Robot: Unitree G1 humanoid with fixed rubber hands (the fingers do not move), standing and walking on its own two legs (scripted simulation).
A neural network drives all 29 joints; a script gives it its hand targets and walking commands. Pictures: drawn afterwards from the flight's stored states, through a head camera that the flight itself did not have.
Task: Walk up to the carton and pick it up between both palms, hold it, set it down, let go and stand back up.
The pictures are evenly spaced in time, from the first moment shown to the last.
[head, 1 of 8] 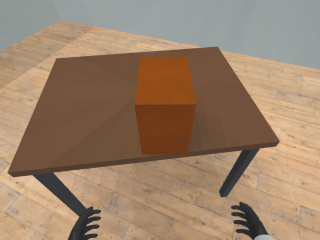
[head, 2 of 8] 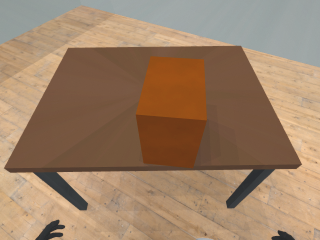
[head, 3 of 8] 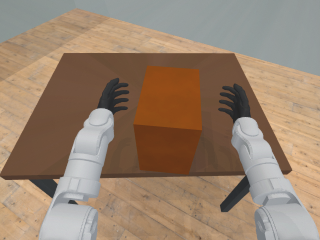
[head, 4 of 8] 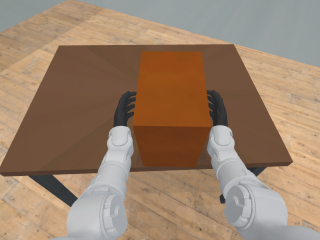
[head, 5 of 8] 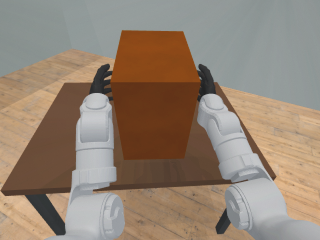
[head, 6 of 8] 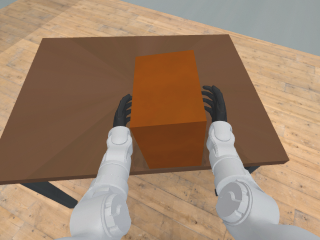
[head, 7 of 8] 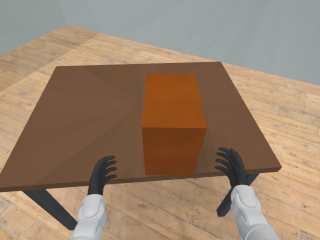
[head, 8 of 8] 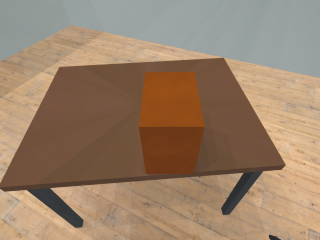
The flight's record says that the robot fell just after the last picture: no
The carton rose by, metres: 0.23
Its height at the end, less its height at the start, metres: +0.00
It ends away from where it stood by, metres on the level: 0.03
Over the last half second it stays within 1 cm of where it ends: yes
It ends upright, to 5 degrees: yes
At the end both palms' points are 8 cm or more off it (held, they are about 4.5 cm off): yes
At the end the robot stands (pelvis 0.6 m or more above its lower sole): yes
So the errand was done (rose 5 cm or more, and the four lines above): yes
